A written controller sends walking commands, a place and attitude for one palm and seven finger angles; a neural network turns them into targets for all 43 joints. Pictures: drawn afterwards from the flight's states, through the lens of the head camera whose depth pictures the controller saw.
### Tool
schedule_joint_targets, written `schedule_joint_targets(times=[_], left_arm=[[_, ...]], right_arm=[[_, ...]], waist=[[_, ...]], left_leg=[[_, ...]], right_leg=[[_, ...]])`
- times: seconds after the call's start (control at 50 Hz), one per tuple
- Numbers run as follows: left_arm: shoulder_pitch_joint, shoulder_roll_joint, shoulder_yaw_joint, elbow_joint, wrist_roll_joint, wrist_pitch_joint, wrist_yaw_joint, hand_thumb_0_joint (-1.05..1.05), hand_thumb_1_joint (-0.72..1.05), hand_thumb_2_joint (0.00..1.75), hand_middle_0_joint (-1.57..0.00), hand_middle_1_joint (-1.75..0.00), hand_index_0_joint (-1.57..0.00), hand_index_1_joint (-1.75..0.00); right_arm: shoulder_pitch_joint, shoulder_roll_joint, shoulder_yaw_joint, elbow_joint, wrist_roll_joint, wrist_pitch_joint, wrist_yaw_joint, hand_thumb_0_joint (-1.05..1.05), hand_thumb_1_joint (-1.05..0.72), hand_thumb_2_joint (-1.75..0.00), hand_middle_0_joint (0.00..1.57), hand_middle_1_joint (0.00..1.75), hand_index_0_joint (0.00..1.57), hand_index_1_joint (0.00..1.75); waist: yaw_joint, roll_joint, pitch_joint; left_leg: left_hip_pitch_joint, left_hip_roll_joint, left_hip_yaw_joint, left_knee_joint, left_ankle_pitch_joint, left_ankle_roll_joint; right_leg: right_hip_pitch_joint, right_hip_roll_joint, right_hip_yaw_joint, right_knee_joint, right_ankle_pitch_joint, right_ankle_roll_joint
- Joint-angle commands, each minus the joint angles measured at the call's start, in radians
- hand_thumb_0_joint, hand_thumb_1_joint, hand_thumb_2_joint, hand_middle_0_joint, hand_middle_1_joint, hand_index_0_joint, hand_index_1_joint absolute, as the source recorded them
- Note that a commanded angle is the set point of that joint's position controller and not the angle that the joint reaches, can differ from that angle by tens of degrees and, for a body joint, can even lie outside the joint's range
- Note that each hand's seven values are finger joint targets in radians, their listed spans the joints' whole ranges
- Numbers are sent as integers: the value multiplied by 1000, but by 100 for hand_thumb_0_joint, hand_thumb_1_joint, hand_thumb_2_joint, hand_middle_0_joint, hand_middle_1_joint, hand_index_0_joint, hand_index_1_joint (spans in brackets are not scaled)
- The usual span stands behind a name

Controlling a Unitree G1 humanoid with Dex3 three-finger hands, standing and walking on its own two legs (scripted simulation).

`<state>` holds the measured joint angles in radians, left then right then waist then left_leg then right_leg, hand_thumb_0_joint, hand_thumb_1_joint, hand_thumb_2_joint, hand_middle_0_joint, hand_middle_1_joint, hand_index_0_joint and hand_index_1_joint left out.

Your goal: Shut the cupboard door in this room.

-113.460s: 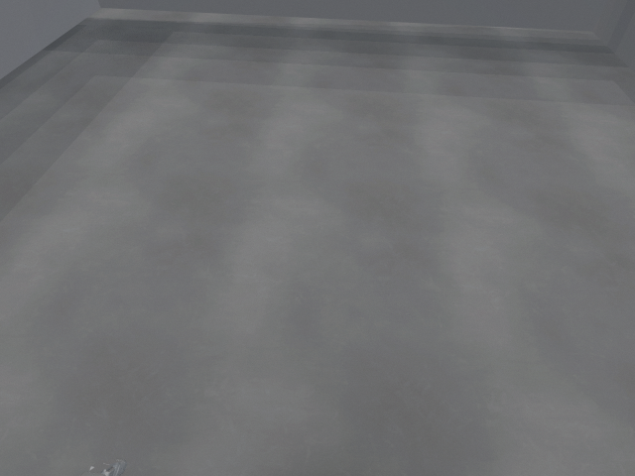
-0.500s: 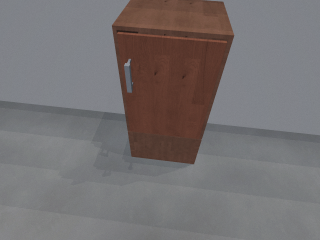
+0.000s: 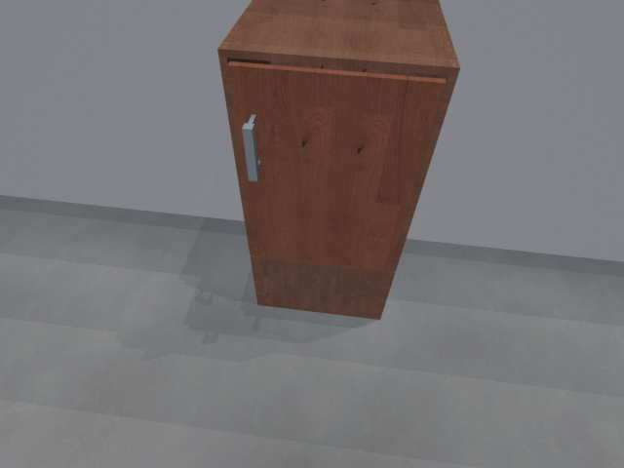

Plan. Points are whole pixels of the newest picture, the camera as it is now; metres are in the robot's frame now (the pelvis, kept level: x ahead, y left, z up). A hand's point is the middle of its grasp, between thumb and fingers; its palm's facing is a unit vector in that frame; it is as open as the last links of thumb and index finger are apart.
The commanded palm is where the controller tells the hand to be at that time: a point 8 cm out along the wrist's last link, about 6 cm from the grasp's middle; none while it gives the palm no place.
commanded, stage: stand and wait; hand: left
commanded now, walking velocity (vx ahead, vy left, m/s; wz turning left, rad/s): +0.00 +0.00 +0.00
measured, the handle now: (253, 148) +0.74 +0.17 -0.02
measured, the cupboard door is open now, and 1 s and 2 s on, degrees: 0 0 0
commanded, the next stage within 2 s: none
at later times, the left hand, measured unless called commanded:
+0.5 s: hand out of the picture -0.02 +0.16 -0.18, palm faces +0.03 -0.98 -0.19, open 7.4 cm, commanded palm none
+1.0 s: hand out of the picture -0.01 +0.16 -0.18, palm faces +0.03 -0.98 -0.20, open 7.4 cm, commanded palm none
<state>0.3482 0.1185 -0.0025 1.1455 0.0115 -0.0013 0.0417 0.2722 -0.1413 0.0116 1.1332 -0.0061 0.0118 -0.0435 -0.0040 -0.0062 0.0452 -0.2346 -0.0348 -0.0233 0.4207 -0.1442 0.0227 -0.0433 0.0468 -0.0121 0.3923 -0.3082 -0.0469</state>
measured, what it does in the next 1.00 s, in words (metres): stands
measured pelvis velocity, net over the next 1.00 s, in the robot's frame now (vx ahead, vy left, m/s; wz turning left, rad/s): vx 0.01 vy -0.01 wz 0.00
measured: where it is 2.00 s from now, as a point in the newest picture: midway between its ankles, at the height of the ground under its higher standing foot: outside the picture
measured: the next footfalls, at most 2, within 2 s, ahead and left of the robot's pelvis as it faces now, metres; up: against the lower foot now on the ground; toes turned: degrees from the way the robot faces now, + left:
none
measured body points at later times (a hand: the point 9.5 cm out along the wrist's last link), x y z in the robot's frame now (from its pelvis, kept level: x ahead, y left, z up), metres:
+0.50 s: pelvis +0.01 +0.00 +0.00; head +0.02 +0.00 +0.45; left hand -0.02 +0.22 -0.16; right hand +0.00 -0.23 -0.16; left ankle +0.05 +0.10 -0.74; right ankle -0.06 -0.09 -0.74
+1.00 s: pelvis +0.01 -0.01 +0.00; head +0.02 -0.01 +0.45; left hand -0.01 +0.21 -0.16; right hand +0.02 -0.24 -0.16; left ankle +0.05 +0.10 -0.74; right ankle -0.06 -0.09 -0.74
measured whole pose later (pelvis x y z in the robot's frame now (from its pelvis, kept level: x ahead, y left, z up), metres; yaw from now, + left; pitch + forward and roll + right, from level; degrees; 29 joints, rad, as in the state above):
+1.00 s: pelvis +0.01 -0.01 +0.00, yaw +0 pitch -2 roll +0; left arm 0.32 0.15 0.00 1.14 0.01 0.00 0.04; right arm 0.25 -0.16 0.01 1.14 0.00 0.01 -0.04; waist 0.00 -0.01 0.05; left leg -0.21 -0.03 -0.02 0.41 -0.16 0.01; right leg -0.01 0.05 -0.01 0.36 -0.31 -0.06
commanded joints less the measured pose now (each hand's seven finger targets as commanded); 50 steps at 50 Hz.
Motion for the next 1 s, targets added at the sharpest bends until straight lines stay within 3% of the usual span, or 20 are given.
schedule_joint_targets(times=[0.0,0.04,0.1,0.22,0.38,0.68,0.8,0.98], left_arm=[[104,101,19,-4,-3,-10,2,0,90,90,-20,-30,-20,-30],[101,102,21,-4,-3,-11,4,0,90,90,-20,-30,-20,-30],[98,104,22,-6,-3,-11,4,0,90,90,-20,-30,-20,-30],[97,121,23,-11,-2,-13,4,0,90,90,-20,-30,-20,-30],[86,118,21,-12,-4,-10,3,0,90,90,-20,-30,-20,-30],[84,129,24,-12,-4,-14,5,0,90,90,-20,-30,-20,-30],[79,128,24,-13,-4,-12,4,0,90,90,-20,-30,-20,-30],[73,137,24,-16,-4,-14,4,0,90,90,-20,-30,-20,-30]], right_arm=[[62,-101,-18,-23,-5,-17,-9,0,-90,-90,20,30,20,30],[62,-104,-20,-23,-5,-19,-9,0,-90,-90,20,30,20,30],[58,-104,-17,-21,-5,-21,-10,0,-90,-90,20,30,20,30],[56,-116,-20,-22,-2,-19,-8,0,-90,-90,20,30,20,30],[52,-112,-19,-17,-4,-16,-7,0,-90,-90,20,30,20,30],[39,-125,-20,-16,-3,-18,-9,0,-90,-90,20,30,20,30],[31,-128,-20,-18,-3,-19,-9,0,-90,-90,20,30,20,30],[28,-132,-21,-21,-4,-18,-8,0,-90,-90,20,30,20,30]], waist=[[2,16,63],[0,-9,49],[3,9,50],[5,-18,61],[2,0,72],[2,-10,50],[3,3,63],[3,-5,48]], left_leg=[[67,111,-105,-58,86,30],[79,114,-103,-52,110,31],[82,113,-99,-50,132,30],[80,112,-96,-46,127,28],[73,111,-96,-52,101,26],[92,112,-84,-34,150,25],[92,114,-93,-45,138,26],[99,114,-86,-39,148,24]], right_leg=[[-141,-131,99,-108,98,-7],[-133,-133,94,-107,116,-6],[-125,-135,96,-107,143,-4],[-126,-134,97,-115,146,-2],[-127,-136,98,-118,119,-5],[-100,-143,95,-112,220,2],[-109,-139,98,-117,176,-2],[-97,-143,99,-118,217,1]])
